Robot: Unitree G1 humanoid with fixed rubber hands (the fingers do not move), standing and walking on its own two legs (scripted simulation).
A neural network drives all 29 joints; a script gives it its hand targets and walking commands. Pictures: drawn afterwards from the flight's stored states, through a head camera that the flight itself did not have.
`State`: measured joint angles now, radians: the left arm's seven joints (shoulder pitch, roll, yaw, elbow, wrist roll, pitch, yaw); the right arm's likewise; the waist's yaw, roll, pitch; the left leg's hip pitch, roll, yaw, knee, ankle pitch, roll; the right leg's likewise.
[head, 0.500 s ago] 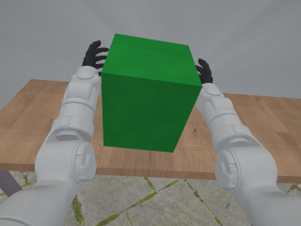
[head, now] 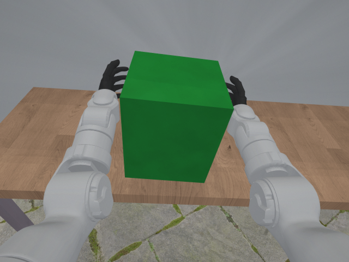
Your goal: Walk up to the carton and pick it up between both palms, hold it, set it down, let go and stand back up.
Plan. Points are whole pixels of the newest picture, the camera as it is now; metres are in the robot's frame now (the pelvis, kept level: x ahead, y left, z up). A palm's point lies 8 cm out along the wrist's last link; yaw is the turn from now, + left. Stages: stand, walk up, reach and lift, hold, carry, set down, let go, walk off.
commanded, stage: set down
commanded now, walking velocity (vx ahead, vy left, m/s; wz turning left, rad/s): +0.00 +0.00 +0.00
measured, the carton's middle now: (171, 119) +0.43 +0.01 +0.13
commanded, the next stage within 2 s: none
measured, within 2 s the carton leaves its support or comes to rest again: rests again in 1.64 s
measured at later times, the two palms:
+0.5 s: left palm (111, 99) +0.44 +0.15 +0.18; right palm (233, 115) +0.42 -0.15 +0.16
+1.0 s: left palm (110, 107) +0.43 +0.16 +0.17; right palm (231, 124) +0.41 -0.14 +0.14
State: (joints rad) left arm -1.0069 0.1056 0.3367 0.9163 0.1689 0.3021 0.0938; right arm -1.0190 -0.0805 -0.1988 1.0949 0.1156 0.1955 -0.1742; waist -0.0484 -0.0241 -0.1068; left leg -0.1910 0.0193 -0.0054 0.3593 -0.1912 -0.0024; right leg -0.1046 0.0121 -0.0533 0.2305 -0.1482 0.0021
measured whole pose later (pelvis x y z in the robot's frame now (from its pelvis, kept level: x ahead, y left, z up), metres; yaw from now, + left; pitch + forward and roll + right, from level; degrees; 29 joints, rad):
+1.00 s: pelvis +0.00 +0.00 +0.00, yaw -1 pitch +2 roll -1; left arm -0.97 0.04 0.46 0.95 0.28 0.19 0.05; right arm -0.91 0.01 -0.44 1.03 -0.15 0.10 -0.11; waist -0.01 -0.03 -0.07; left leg -0.19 0.02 0.01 0.34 -0.18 0.00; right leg -0.13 0.01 -0.04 0.25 -0.16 0.00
